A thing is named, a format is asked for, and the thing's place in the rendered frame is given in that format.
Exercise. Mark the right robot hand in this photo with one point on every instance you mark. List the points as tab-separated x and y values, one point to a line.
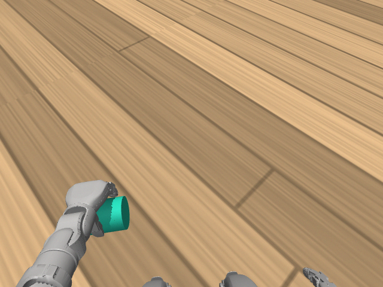
317	278

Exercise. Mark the left robot hand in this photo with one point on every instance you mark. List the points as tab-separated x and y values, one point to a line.
94	194

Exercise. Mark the can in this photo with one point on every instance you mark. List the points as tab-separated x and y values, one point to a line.
114	214

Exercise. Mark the left robot arm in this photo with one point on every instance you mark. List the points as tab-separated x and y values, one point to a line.
56	263

